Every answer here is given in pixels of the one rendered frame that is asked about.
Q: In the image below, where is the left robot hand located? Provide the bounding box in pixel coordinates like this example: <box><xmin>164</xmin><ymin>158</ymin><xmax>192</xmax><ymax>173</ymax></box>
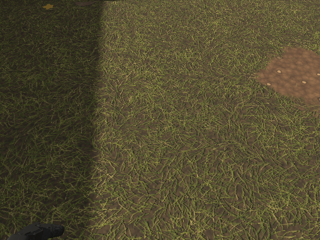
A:
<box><xmin>5</xmin><ymin>222</ymin><xmax>65</xmax><ymax>240</ymax></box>

